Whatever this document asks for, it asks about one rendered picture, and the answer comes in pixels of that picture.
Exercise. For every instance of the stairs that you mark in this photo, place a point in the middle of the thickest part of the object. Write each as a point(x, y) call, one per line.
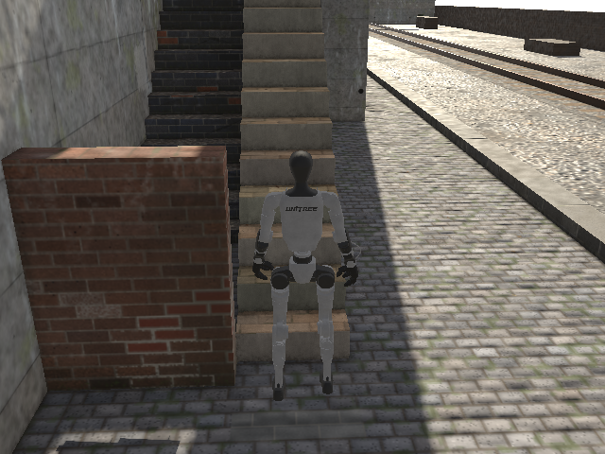
point(285, 108)

